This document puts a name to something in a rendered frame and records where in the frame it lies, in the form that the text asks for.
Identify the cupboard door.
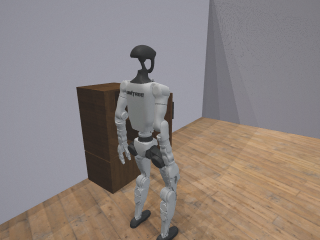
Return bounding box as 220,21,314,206
152,92,173,149

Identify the robot right thigh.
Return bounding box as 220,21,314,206
149,147,177,203

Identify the left robot hand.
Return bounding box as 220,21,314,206
117,143,131,165

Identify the right robot hand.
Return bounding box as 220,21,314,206
163,162,180,190

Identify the left robot upper arm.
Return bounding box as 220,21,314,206
115,80,131,121

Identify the left robot forearm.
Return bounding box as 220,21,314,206
114,116,127,145

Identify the right robot shin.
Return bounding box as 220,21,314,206
160,191,177,238

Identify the right robot forearm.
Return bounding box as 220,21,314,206
156,121,175,165

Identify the right robot upper arm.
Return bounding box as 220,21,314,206
152,82,170,132

